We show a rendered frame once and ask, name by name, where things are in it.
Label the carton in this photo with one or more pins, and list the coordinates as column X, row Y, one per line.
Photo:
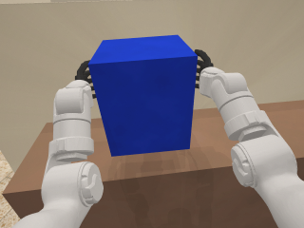
column 145, row 90

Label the pedestal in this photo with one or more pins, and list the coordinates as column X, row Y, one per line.
column 188, row 188

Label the robot right forearm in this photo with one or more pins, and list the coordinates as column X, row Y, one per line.
column 243, row 119

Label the robot right hand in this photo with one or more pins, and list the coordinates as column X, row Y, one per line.
column 203, row 64

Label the robot left upper arm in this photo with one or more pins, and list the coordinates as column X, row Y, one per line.
column 68, row 192

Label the robot left forearm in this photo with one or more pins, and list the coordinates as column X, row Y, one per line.
column 71, row 126

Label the robot right upper arm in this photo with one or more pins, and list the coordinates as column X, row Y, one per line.
column 267, row 165

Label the robot left hand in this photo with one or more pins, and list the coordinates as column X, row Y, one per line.
column 82, row 74

